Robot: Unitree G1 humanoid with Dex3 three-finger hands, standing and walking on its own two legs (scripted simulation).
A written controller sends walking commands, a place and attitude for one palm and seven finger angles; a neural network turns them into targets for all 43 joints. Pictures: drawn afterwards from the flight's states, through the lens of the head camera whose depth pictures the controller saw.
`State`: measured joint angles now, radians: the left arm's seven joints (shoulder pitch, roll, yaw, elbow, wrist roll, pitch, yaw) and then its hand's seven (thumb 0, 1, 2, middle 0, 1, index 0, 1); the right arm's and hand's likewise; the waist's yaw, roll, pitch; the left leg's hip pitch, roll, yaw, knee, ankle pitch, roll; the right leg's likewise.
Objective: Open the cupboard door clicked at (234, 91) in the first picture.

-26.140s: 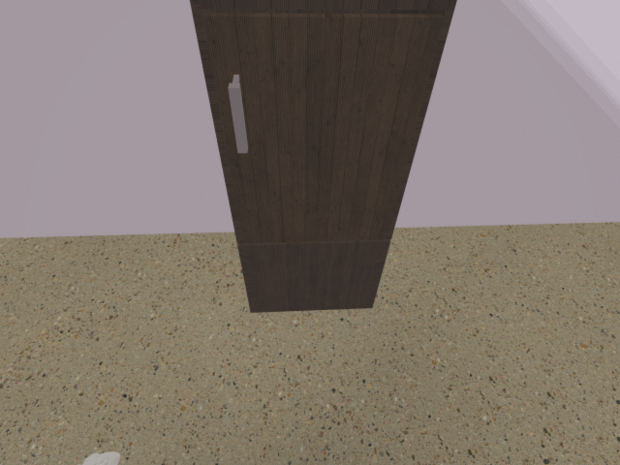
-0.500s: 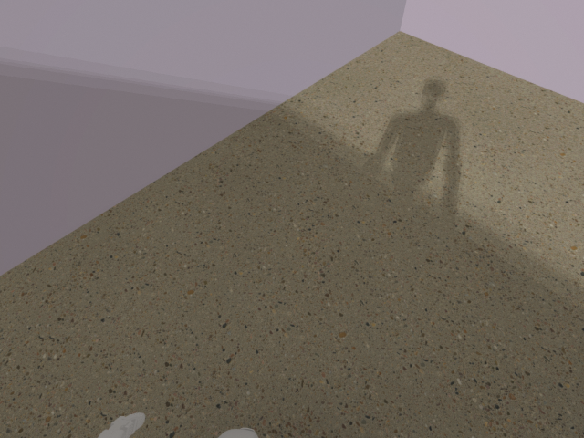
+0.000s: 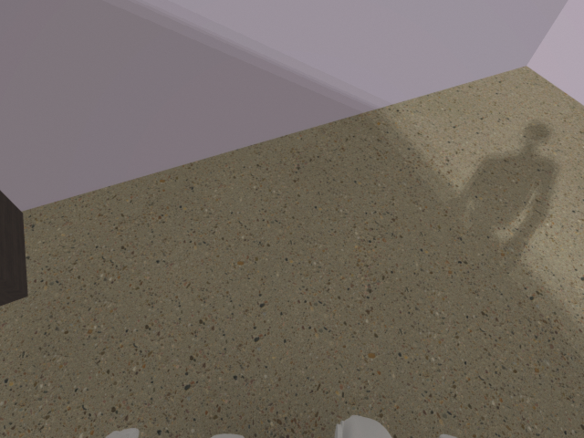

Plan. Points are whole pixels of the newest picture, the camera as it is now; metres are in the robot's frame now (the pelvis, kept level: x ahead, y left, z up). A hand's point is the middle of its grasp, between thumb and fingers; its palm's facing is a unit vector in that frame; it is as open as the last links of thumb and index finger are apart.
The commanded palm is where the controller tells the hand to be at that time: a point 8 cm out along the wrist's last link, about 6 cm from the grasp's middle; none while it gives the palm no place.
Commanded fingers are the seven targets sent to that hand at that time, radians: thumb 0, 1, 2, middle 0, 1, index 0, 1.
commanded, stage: turn to face it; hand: left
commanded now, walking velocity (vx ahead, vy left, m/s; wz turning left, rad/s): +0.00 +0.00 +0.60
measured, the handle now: out of the picture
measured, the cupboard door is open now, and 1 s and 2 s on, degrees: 38 38 38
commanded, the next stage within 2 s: take the last steps up to it in 1.78 s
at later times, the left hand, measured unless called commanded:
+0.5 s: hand out of the picture +0.00 +0.16 -0.17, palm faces +0.34 -0.91 -0.21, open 7.4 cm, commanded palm none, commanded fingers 0.00 0.90 0.90 -0.20 -0.30 -0.20 -0.30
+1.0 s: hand out of the picture +0.01 +0.18 -0.14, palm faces +0.57 -0.77 -0.30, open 7.4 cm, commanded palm none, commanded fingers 0.00 0.90 0.90 -0.20 -0.30 -0.20 -0.30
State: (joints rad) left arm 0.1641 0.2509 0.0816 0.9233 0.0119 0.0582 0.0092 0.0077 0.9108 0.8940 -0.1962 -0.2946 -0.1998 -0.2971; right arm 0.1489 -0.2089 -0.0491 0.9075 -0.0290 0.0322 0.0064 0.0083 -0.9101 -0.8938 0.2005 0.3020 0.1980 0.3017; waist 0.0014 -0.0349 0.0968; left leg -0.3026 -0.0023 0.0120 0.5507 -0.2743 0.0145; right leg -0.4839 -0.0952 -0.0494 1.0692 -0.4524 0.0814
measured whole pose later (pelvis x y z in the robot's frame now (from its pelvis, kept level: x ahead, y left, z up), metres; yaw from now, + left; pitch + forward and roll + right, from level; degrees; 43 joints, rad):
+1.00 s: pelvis +0.04 -0.05 +0.00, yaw +37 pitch +1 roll +1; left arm 0.15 0.20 0.05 0.86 0.02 0.00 0.02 0.00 0.91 0.89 -0.20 -0.29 -0.20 -0.30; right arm 0.17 -0.25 -0.09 0.94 -0.02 0.08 0.02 0.01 -0.91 -0.89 0.20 0.30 0.20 0.30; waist -0.03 0.04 0.10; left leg -0.48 -0.04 -0.05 1.04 -0.48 -0.04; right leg -0.27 -0.07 -0.10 0.59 -0.34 -0.01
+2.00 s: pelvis +0.08 -0.04 +0.01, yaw +65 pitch +0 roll +2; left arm 0.26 0.19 0.06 0.99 0.02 -0.01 0.02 0.00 0.92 0.89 -0.20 -0.30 -0.20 -0.30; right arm 0.14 -0.20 -0.05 1.01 -0.02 0.06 0.02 0.01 -0.91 -0.89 0.20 0.30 0.19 0.30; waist 0.02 -0.04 0.08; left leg -0.32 0.00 0.06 0.72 -0.45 -0.04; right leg -0.19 -0.10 -0.17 0.51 -0.31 0.00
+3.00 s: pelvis +0.11 +0.26 -0.01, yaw +70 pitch +0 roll +0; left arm 0.36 0.19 0.07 1.13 0.02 0.00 -0.01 0.00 0.92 0.89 -0.20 -0.29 -0.20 -0.30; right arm 0.16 -0.17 -0.05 0.98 -0.04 -0.06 0.01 0.01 -0.91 -0.89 0.20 0.30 0.19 0.30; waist 0.03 -0.04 0.05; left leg -0.36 0.04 0.15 0.59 -0.21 0.05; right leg -0.29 -0.11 -0.07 0.99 -0.48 -0.01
